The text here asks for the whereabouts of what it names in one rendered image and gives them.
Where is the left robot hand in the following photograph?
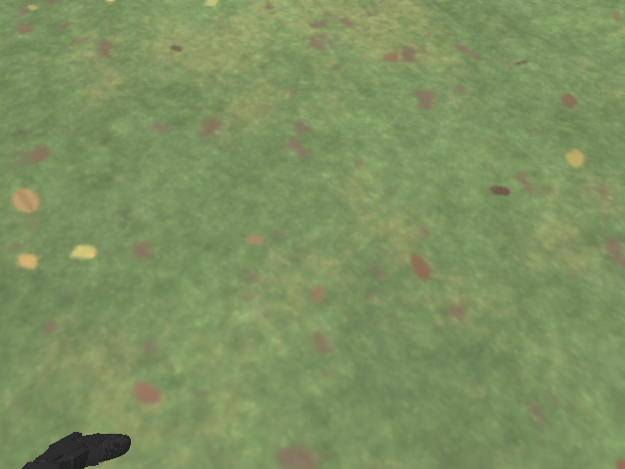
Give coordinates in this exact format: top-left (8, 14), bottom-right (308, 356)
top-left (21, 432), bottom-right (131, 469)

